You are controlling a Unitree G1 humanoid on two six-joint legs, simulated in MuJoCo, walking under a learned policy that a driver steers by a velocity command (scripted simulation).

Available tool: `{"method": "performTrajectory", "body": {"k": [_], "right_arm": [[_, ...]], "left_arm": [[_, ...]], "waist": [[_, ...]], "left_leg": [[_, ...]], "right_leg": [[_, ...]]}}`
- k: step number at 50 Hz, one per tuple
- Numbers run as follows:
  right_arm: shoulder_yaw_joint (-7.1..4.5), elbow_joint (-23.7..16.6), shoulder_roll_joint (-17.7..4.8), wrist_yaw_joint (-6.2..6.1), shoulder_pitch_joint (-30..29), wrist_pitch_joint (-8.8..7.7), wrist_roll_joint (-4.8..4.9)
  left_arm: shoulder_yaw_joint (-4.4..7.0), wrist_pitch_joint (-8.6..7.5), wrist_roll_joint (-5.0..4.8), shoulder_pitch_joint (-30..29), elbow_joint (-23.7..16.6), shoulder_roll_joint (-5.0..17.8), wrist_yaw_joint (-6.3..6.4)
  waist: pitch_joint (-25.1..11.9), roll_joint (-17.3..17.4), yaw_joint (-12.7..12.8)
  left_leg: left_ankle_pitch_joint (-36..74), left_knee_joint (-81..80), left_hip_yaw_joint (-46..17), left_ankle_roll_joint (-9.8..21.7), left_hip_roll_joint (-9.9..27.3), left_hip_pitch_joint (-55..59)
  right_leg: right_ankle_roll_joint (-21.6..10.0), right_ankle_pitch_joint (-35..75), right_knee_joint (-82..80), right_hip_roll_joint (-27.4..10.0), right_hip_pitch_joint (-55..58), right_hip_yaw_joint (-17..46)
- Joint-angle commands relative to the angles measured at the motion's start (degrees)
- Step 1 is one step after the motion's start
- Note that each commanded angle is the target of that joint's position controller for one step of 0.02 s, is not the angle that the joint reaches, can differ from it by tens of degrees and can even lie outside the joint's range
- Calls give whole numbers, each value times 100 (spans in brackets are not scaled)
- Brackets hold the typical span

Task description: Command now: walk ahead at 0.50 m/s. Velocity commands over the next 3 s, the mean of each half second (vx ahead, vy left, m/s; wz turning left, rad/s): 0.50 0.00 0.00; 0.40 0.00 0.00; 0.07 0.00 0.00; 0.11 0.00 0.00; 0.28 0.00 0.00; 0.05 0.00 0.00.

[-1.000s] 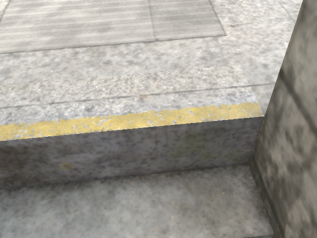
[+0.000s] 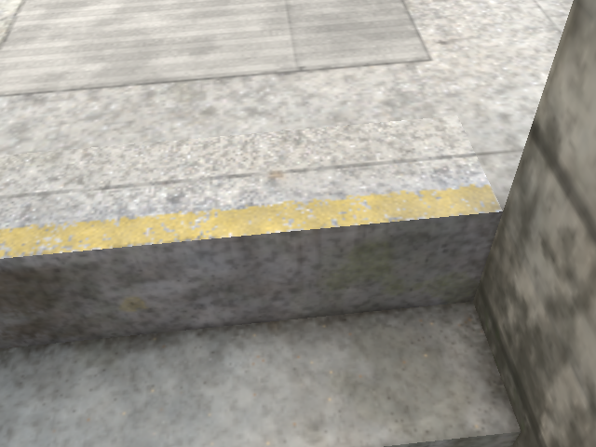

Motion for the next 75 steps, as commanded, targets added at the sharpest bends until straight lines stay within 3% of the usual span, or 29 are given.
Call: {"method": "performTrajectory", "body": {"k": [1, 2, 3, 5, 10, 11, 14, 17, 18, 20, 21, 25, 26, 28, 37, 39, 40, 41, 42, 47, 48, 51, 60, 73, 74, 75], "right_arm": [[49, -172, -168, 72, 287, -121, -14], [65, -169, -147, 72, 272, -124, -9], [-32, -67, -362, 35, 511, -91, -1], [-66, -82, -406, -26, 451, -103, -37], [-96, -78, -438, -20, 370, -139, -17], [-100, -66, -428, -5, 416, -126, 23], [-135, -48, -489, 19, 455, -114, 24], [-133, -70, -409, 12, 444, -100, 4], [9, -163, -110, 82, 106, -101, 0], [62, -157, -55, 114, 274, -91, 32], [24, -152, -222, 107, 292, -111, -8], [80, -137, -158, 84, 262, -128, -9], [-21, -42, -388, 48, 491, -95, 4], [-59, -49, -443, -21, 440, -118, -26], [-114, -35, -488, 11, 386, -127, -20], [-42, -15, -280, 57, 421, -92, 113], [-43, 11, -367, 87, 378, -58, 104], [23, -73, -277, 126, 195, -73, 65], [12, -51, -331, 130, 341, -85, 56], [67, 61, -278, 145, 445, -32, 34], [71, -2, -282, 146, 417, -56, 11], [76, 14, -346, 148, 374, -36, 17], [119, 182, -328, 146, 407, -11, -61], [206, 372, -260, 108, 406, -29, -97], [215, 375, -196, 143, 363, -54, -103], [213, 397, -273, 110, 415, -41, -83]], "left_arm": [[-1, 50, 75, 414, 38, 406, -95], [-5, 54, 78, 357, 35, 381, -92], [87, -75, 133, 464, 2, 607, -24], [40, -132, 143, 197, -83, 501, 22], [1, -130, 122, 101, -185, 471, 66], [-23, -117, 77, 155, -198, 380, 68], [-32, -113, 70, 339, -178, 439, 77], [-28, -119, 71, 411, -168, 477, 70], [-126, -25, 9, 259, -139, 158, -22], [-95, 42, -36, 459, -21, 282, -96], [-45, 37, 16, 575, 53, 455, -96], [-50, 47, 56, 372, 76, 398, -94], [45, -84, 112, 484, 44, 634, -30], [6, -127, 133, 237, -35, 553, 24], [-48, -144, 108, 279, -139, 517, 72], [-137, -126, -14, 393, -83, 302, 17], [-103, -142, 0, 492, -34, 428, -17], [-150, -41, -20, 386, 25, 288, -104], [-117, 14, -17, 602, 108, 409, -131], [-72, 124, 58, 644, 275, 400, -172], [-91, 147, 112, 639, 340, 387, -178], [-94, 161, 125, 561, 388, 404, -172], [-160, 169, 136, 831, 692, 498, -174], [-236, 181, 145, 1075, 971, 301, -152], [-196, 192, 131, 989, 928, 423, -140], [-242, 187, 139, 1072, 992, 253, -152]], "waist": [[93, -267, 66], [151, -267, 67], [94, -433, -1], [365, -337, -46], [370, -159, -61], [416, -106, -44], [275, -103, -35], [288, -150, -38], [432, -45, 48], [173, -198, 35], [61, -197, 64], [210, -258, 55], [127, -416, -9], [384, -303, -45], [349, -131, -47], [342, -177, -14], [103, -196, -5], [146, -109, 51], [-8, -150, 49], [283, -232, 94], [342, -271, 91], [495, -297, 122], [666, -306, 166], [687, -316, 220], [704, -403, 202], [654, -261, 223]], "left_leg": [[1286, -402, -135, 240, 186, -441], [1173, -416, -150, 246, 189, -462], [905, -467, -213, 383, 235, -345], [841, -529, -302, 469, 285, -307], [1608, -637, -463, 606, 391, -186], [1946, -652, -465, 616, 412, -175], [2184, -591, -399, 600, 408, -101], [1870, -545, -323, 548, 351, -214], [1937, -445, -236, 411, 257, -445], [1932, -452, -174, 257, 227, -409], [1585, -410, -123, 230, 202, -389], [1159, -434, -151, 235, 197, -493], [909, -486, -213, 367, 246, -354], [907, -552, -297, 448, 289, -296], [1726, -616, -433, 601, 401, -193], [2847, -597, -313, 397, 366, -177], [2924, -536, -237, 339, 322, -87], [2990, -470, -173, 223, 262, -182], [2773, -468, -124, 150, 239, -176], [1386, -722, -90, 51, 135, -361], [1181, -826, -132, 68, 147, -339], [983, -914, -147, 82, 114, -315], [860, -998, -30, 120, 46, -215], [697, -865, 85, 131, 62, -356], [715, -821, 34, 124, 101, -335], [685, -845, 95, 115, 61, -331]], "right_leg": [[-504, 1444, -494, -314, 418, 345], [-496, 1267, -527, -313, 353, 356], [-509, 535, -511, -298, 346, 297], [-542, 201, -588, -324, -20, 380], [-488, 719, -325, -202, -58, 185], [-471, 955, -255, -187, -71, 121], [-480, 1157, -183, -191, 41, 86], [-518, 1069, -249, -242, 100, 157], [-492, 1583, -387, -267, 87, 267], [-460, 1963, -450, -300, 390, 301], [-473, 1784, -446, -315, 489, 316], [-478, 1292, -558, -322, 340, 363], [-483, 571, -527, -303, 347, 293], [-511, 303, -578, -313, 4, 347], [-472, 851, -274, -201, 1, 152], [-422, 2168, -332, -291, 199, 176], [-388, 2412, -296, -272, 431, 155], [-387, 2916, -294, -271, 434, 204], [-388, 2929, -281, -278, 625, 193], [-285, 1651, -496, -230, 463, 195], [-282, 1325, -527, -224, 371, 221], [-250, 891, -604, -178, 211, 204], [-220, 655, -652, -111, 80, 192], [-229, 552, -627, -86, -81, 261], [-223, 465, -647, -90, -168, 254], [-237, 527, -634, -81, -130, 278]]}}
